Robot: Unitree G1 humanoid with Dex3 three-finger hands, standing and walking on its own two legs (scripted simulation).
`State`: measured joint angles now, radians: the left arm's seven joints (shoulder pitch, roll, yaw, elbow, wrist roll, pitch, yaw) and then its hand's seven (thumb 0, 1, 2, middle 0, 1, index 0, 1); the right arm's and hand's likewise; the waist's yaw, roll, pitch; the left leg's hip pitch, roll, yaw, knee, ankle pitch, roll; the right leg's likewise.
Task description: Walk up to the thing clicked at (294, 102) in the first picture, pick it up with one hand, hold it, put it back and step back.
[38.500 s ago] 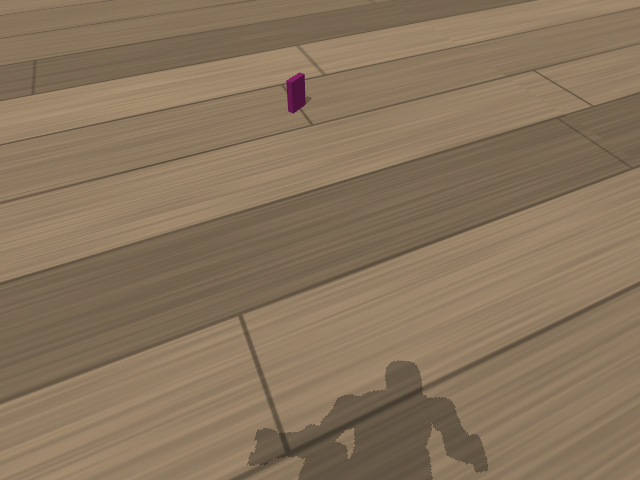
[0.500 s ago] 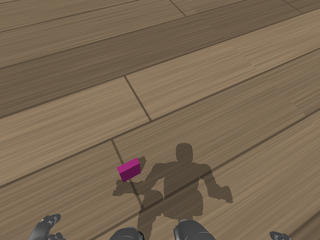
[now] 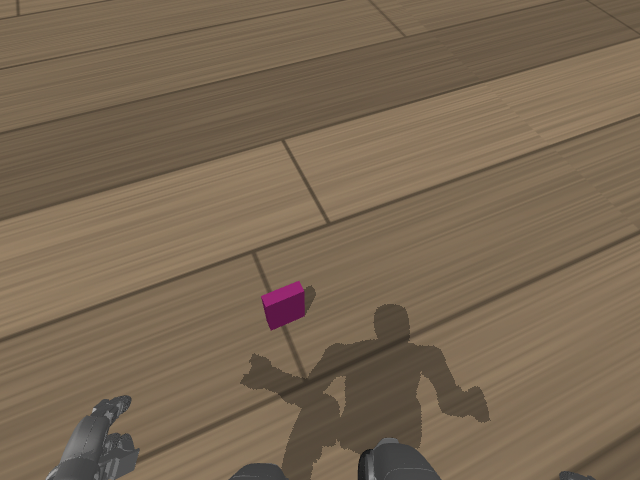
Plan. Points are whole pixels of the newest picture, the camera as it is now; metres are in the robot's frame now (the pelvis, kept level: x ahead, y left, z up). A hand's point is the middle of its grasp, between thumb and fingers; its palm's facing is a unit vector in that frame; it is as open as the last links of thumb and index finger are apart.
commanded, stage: step back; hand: left
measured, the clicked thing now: (284, 306) +0.59 +0.12 -0.66
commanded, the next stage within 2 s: none
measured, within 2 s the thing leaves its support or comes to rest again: neither
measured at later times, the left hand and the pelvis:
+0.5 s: hand out of the picture -0.07 +0.24 -0.15, palm faces -0.10 -0.91 -0.40, open 7.4 cm; pelvis -0.16 -0.02 +0.00, yaw -6 degrees
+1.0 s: hand out of the picture -0.19 +0.22 -0.14, palm faces +0.02 -0.94 -0.33, open 7.4 cm; pelvis -0.32 -0.03 +0.01, yaw +3 degrees
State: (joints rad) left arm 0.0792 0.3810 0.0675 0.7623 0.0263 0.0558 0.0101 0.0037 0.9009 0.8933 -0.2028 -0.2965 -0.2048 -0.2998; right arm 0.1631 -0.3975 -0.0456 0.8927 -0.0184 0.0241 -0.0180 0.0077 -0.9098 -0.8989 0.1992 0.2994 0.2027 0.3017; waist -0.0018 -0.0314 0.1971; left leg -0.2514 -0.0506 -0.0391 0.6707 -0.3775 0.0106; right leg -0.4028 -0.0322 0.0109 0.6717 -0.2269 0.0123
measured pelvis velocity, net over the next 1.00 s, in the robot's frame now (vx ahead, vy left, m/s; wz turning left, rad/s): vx -0.32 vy -0.03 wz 0.05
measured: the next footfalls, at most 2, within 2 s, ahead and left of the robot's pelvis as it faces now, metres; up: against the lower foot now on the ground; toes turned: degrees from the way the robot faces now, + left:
right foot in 0.46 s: -0.14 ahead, -0.14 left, +0.00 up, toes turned -4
left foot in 0.88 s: -0.27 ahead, +0.07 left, +0.00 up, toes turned +1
